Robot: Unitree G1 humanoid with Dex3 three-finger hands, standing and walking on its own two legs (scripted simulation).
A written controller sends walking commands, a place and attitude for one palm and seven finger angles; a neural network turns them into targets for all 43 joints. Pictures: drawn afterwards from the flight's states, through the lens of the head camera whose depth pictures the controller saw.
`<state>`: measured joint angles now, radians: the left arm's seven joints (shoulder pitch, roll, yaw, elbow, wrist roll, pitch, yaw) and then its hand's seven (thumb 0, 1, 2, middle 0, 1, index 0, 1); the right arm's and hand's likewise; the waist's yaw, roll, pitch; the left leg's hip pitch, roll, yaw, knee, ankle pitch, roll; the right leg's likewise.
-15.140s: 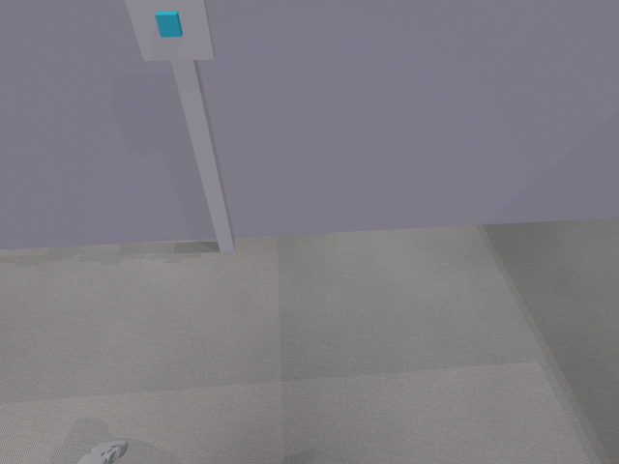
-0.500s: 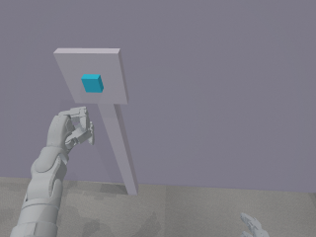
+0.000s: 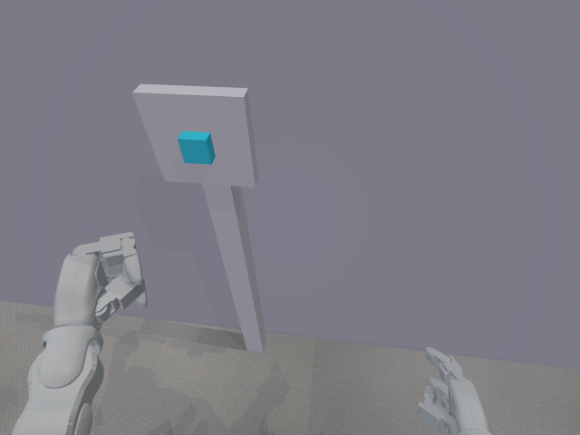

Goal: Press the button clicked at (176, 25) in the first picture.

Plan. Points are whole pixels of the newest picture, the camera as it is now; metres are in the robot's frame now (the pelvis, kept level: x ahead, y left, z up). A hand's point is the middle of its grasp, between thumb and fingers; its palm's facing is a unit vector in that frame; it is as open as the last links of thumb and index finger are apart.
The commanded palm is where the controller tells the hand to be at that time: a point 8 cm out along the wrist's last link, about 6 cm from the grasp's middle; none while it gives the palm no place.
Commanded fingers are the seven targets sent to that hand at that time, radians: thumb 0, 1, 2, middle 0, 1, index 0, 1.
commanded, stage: draw the hand back to the body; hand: left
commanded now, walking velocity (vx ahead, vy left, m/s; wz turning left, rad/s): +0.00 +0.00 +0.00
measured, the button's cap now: (197, 146) +0.52 +0.21 +0.14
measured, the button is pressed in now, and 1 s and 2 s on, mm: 0 0 0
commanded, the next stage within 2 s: step back with the hand held close in 0.78 s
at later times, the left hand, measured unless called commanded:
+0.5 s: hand (81, 304) +0.20 +0.24 +0.16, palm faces +0.37 -0.85 -0.38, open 3.1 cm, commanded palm +0.15 +0.29 +0.17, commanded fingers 0.00 0.90 0.90 -1.30 -1.50 -1.30 -1.50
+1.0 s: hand (57, 298) +0.20 +0.26 +0.17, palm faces +0.40 -0.82 -0.41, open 3.1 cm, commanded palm +0.15 +0.29 +0.18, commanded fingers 0.00 0.90 0.90 -1.30 -1.50 -1.30 -1.50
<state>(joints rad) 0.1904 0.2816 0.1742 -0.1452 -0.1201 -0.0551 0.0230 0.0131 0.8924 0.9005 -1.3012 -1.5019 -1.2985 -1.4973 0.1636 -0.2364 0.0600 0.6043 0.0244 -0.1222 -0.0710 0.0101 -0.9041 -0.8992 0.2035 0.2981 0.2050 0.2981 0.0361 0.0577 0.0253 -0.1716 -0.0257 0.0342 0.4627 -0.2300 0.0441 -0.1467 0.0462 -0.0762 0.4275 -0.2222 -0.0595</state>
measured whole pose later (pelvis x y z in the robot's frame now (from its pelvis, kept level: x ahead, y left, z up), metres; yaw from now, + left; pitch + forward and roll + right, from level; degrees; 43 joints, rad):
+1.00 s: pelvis +0.02 +0.02 +0.00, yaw -1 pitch -3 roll -1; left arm 0.53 0.35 0.33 -0.47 -0.07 -0.14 0.11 0.01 0.88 0.90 -1.31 -1.50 -1.30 -1.50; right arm 0.20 -0.22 0.03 0.60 0.00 -0.05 -0.05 0.01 -0.90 -0.90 0.20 0.30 0.21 0.30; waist 0.05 0.07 0.01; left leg -0.14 -0.03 0.04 0.44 -0.24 0.06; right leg -0.09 0.05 -0.06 0.35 -0.20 -0.04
